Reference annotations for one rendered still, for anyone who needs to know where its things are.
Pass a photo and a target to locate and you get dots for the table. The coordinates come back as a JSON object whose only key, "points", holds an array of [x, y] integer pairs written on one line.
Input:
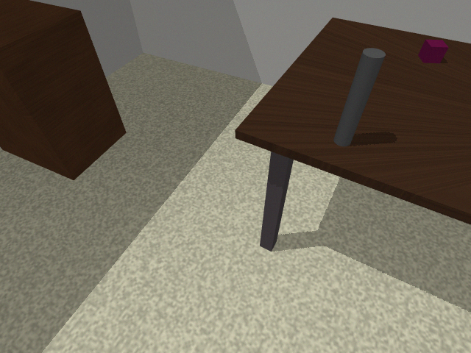
{"points": [[413, 140]]}

